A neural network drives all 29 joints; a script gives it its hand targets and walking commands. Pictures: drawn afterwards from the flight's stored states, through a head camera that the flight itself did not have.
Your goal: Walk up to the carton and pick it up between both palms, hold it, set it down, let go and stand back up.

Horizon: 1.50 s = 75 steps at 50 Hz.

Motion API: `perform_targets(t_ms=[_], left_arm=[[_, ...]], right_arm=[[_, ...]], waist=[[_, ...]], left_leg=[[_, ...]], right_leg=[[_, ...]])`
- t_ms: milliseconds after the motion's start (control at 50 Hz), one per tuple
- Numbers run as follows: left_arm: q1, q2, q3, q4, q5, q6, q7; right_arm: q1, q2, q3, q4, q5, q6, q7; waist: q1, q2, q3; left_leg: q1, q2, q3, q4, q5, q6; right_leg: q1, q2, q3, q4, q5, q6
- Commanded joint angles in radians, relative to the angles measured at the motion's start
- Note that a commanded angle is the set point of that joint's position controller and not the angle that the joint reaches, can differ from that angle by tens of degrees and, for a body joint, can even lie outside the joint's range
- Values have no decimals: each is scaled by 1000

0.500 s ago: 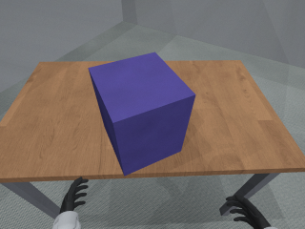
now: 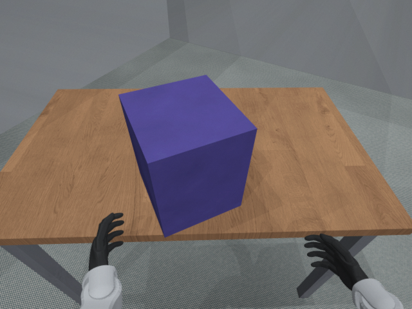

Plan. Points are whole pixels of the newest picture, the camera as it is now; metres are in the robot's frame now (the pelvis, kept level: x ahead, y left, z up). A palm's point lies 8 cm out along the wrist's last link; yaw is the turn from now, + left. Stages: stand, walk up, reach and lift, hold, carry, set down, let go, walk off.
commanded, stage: reach and lift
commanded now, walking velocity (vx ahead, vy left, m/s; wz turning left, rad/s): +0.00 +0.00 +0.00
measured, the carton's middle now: (185, 155) +0.42 +0.06 +0.07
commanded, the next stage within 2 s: none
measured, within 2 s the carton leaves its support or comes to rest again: neither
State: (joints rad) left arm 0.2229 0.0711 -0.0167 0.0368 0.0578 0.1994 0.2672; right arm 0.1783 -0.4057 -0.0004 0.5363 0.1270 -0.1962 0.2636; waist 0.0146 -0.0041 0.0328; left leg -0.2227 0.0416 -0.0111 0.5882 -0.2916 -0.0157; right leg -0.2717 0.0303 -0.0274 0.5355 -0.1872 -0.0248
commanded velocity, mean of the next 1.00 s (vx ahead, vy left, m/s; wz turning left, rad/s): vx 0.00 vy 0.00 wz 0.00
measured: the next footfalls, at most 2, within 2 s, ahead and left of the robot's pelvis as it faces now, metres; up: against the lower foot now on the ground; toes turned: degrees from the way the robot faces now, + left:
none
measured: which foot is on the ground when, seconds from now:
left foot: down 0.00-1.00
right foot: down 0.00-1.00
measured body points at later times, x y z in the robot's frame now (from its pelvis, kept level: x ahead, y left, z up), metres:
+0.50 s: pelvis +0.01 +0.01 +0.00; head +0.00 +0.02 +0.45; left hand +0.25 +0.19 +0.07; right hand +0.26 -0.25 +0.03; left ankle +0.02 +0.14 -0.73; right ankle +0.07 -0.10 -0.73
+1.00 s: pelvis +0.01 +0.01 +0.01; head +0.00 +0.03 +0.46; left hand +0.27 +0.19 +0.12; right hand +0.33 -0.23 +0.08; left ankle +0.02 +0.14 -0.73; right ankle +0.07 -0.10 -0.73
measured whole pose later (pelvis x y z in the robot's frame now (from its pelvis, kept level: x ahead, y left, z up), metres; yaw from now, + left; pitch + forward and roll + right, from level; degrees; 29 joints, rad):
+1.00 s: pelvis +0.01 +0.01 +0.01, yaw +0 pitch -3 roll -1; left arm 0.04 -0.03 -0.08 -0.41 0.00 0.65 0.40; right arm -0.19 -0.47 0.00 0.42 0.33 0.10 0.18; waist 0.04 0.00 0.03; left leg -0.22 0.04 -0.01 0.54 -0.27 -0.02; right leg -0.24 0.03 -0.03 0.43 -0.14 -0.03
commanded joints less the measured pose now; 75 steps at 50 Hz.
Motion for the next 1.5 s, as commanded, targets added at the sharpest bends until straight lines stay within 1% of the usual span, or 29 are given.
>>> perform_targets(t_ms=[0, 20, 40, 120, 140, 200, 260, 280, 300, 340, 420, 460, 480, 620, 640, 700, 780, 860, 880, 900, 940, 1000, 1080, 1140, 1180, 1280, 1360, 1380, 1480], left_arm=[[-106, -64, -96, -324, -34, 3, 33], [-87, -56, -95, -319, -35, 4, 29], [-111, -65, -85, -370, -43, 4, 43], [-67, -123, -127, -413, -30, 30, 57], [-86, -109, -98, -395, -9, 32, 60], [-95, -128, -130, -484, -38, 31, 83], [-82, -154, -158, -524, -32, 50, 95], [-61, -161, -146, -532, -36, 50, 97], [-76, -165, -169, -569, -42, 59, 102], [-55, -178, -148, -544, -33, 82, 102], [-126, -188, -147, -558, -29, 98, 120], [-171, -175, -136, -580, -50, 114, 117], [-168, -181, -141, -591, -53, 124, 117], [-315, -154, -117, -642, -74, 195, 133], [-300, -146, -101, -677, -75, 204, 135], [-324, -135, -102, -700, -88, 241, 125], [-328, -122, -63, -719, -76, 304, 132], [-456, -99, -32, -736, -96, 369, 137], [-441, -106, -37, -739, -95, 392, 145], [-507, -89, -26, -756, -114, 407, 144], [-526, -89, -8, -747, -104, 449, 144], [-593, -68, 41, -715, -91, 500, 153], [-684, -76, 58, -644, -113, 563, 154], [-751, -77, 91, -523, -101, 602, 160], [-802, -83, 94, -482, -86, 630, 158], [-918, -68, 113, -355, -95, 633, 145], [-991, -43, 119, -401, -101, 634, 150], [-989, -41, 128, -355, -107, 640, 143], [-1068, -32, 135, -305, -91, 630, 138]], right_arm=[[-211, -297, -178, -310, 188, -7, 2], [-190, -296, -177, -312, 183, -10, -2], [-228, -287, -171, -344, 198, -16, -4], [-209, -305, -162, -303, 228, -5, 1], [-228, -317, -153, -313, 232, -6, 2], [-269, -327, -152, -365, 273, -21, 5], [-260, -359, -146, -334, 284, -9, 6], [-261, -347, -131, -356, 296, -10, 7], [-283, -384, -147, -344, 298, -12, 9], [-275, -369, -127, -339, 317, -2, 4], [-352, -378, -113, -325, 325, 14, 14], [-374, -391, -104, -349, 338, 33, 12], [-371, -348, -79, -347, 354, 48, 5], [-517, -366, -107, -347, 347, 107, -15], [-498, -358, -96, -387, 347, 112, -24], [-516, -377, -116, -400, 342, 136, -46], [-546, -365, -93, -391, 358, 180, -57], [-666, -362, -101, -417, 352, 235, -74], [-649, -375, -113, -391, 355, 250, -76], [-733, -367, -110, -425, 372, 253, -81], [-735, -376, -120, -411, 359, 283, -93], [-805, -373, -109, -386, 360, 317, -105], [-893, -360, -95, -324, 348, 369, -117], [-969, -345, -79, -233, 347, 411, -116], [-1009, -346, -74, -170, 346, 434, -106], [-1118, -348, -57, -54, 318, 463, -93], [-1211, -356, -56, -27, 331, 465, -92], [-1200, -338, -41, -43, 321, 470, -97], [-1259, -324, -24, 14, 306, 472, -98]], waist=[[63, -51, -150], [57, -81, -125], [85, -69, -175], [58, -44, -136], [81, -48, -143], [85, -61, -178], [59, -63, -170], [84, -85, -168], [56, -60, -187], [72, -66, -178], [74, -58, -198], [67, -87, -213], [86, -68, -206], [72, -38, -237], [89, -53, -263], [65, -58, -268], [83, -16, -281], [91, -31, -277], [72, 2, -289], [94, 7, -315], [77, 0, -320], [108, 18, -305], [98, 7, -316], [128, 46, -287], [112, 63, -266], [122, 21, -263], [128, 52, -336], [124, 10, -335], [137, 30, -338]], left_leg=[[-198, 2, 6, -325, -208, 24], [-184, -15, 19, -296, -159, 19], [-127, -13, 28, -289, -106, 3], [-77, 4, 1, -309, -104, -8], [-77, 3, 6, -319, -108, -9], [-39, 5, 1, -294, -68, -21], [0, 0, 0, -275, -5, -32], [10, 7, -3, -279, 26, -32], [29, 7, -9, -269, 41, -37], [45, 0, 1, -264, 94, -36], [56, 13, -14, -275, 23, -43], [75, 4, -5, -272, 70, -40], [87, 3, -7, -269, 94, -40], [99, 5, -6, -278, 81, -51], [104, 6, 2, -272, 144, -50], [131, -8, 10, -265, 192, -52], [156, -6, 2, -261, 243, -58], [121, -6, 15, -286, 210, -53], [141, -1, 4, -284, 202, -55], [141, 0, 0, -280, 240, -62], [139, -4, 2, -277, 243, -65], [117, 0, 13, -288, 239, -59], [71, -3, 22, -297, 180, -47], [17, 13, 19, -343, 81, -35], [-32, 25, 5, -362, 7, -33], [-101, 27, 6, -372, -80, -23], [-87, 16, 8, -357, -30, -32], [-86, 3, 28, -338, 20, -32], [-63, 4, 31, -322, 26, -40]], right_leg=[[263, 4, 73, -132, -196, -22], [232, -11, 93, -157, -221, -26], [198, -7, 69, -160, -169, -40], [181, 13, 45, -159, -108, -41], [194, 16, 48, -163, -95, -44], [155, 18, 49, -164, -82, -50], [129, 25, 49, -165, -54, -63], [131, 40, 31, -158, -12, -59], [139, 42, 25, -158, 11, -67], [143, 39, 43, -168, 21, -68], [126, 34, 42, -171, -5, -78], [144, 39, 40, -184, 30, -76], [147, 32, 52, -185, 36, -75], [131, 38, 45, -196, 14, -87], [154, 40, 50, -200, 64, -84], [166, 41, 52, -203, 86, -82], [186, 49, 54, -208, 110, -93], [214, 51, 61, -211, 87, -90], [211, 67, 49, -197, 98, -94], [214, 64, 57, -203, 100, -92], [225, 63, 65, -205, 118, -101], [229, 60, 75, -205, 94, -101], [252, 55, 83, -203, 52, -97], [248, 61, 84, -188, 26, -89], [283, 65, 78, -168, 26, -82], [276, 42, 93, -179, -75, -73], [290, 47, 89, -168, -40, -74], [288, 36, 90, -188, -30, -70], [251, 37, 98, -192, -72, -77]])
